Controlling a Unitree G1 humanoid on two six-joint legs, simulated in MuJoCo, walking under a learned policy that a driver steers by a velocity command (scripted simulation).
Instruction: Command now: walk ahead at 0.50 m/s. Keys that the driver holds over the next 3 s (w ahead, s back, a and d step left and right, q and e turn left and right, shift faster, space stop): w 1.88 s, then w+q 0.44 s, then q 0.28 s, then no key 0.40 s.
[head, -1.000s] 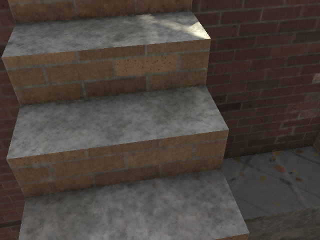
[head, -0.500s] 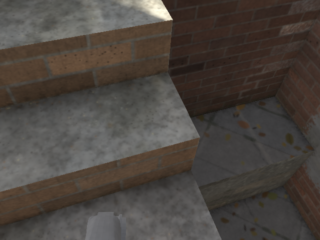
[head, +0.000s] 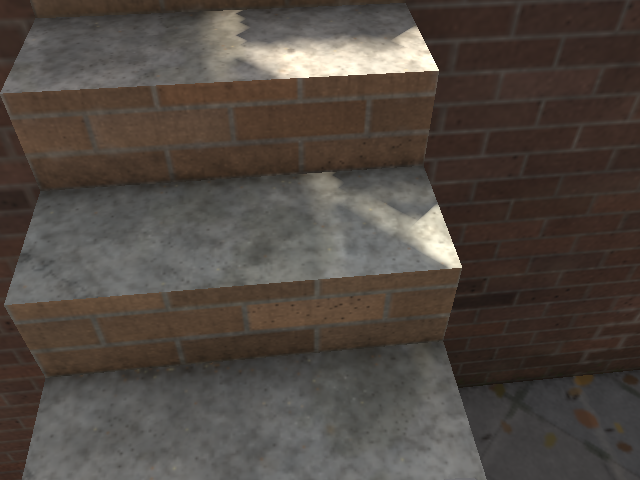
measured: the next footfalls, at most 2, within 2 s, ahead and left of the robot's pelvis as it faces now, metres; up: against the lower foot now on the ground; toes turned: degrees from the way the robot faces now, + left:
right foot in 0.08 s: +0.19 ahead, -0.18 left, +0.19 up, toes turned -5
left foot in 0.60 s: +0.21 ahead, +0.14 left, +0.19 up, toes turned -8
